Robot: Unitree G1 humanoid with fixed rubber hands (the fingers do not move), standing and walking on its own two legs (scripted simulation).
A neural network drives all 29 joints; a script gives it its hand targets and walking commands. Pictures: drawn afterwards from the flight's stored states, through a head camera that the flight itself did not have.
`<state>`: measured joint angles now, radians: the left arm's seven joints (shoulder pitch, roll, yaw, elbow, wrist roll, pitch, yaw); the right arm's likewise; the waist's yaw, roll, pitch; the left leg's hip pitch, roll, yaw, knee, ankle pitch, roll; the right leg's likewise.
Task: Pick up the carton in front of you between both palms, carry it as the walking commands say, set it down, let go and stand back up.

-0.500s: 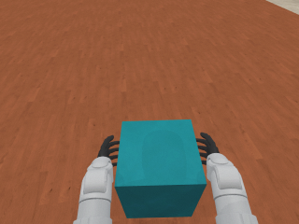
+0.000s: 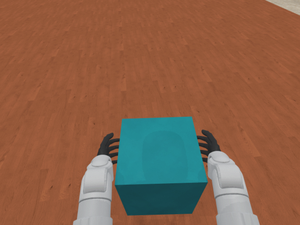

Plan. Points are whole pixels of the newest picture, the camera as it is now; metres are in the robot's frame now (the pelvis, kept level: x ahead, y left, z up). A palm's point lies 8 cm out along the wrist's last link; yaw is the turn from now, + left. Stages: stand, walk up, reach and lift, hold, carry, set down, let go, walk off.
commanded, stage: carry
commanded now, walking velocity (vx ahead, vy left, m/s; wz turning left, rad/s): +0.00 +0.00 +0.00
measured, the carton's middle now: (158, 168) +0.31 +0.00 -0.05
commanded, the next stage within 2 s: hold in 0.52 s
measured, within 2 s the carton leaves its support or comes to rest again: neither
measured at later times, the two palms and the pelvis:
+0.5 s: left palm (106, 162) +0.28 +0.14 +0.04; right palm (217, 159) +0.28 -0.16 +0.04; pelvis -0.01 -0.01 +0.00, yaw +0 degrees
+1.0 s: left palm (111, 157) +0.29 +0.13 +0.05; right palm (226, 171) +0.24 -0.16 +0.05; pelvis -0.02 +0.04 +0.01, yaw -11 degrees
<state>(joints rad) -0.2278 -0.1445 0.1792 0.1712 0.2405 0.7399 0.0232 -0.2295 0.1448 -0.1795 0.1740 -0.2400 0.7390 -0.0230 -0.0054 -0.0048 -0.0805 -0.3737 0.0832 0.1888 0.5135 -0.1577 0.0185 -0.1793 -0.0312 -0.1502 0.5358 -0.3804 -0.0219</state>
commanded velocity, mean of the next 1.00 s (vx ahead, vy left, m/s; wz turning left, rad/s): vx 0.00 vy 0.00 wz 0.00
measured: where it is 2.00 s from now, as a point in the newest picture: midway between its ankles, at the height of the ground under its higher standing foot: outside the picture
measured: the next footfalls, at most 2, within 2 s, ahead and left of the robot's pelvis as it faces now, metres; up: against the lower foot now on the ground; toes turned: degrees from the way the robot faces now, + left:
none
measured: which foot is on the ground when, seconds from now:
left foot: down 0.00-1.00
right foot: down 0.00-1.00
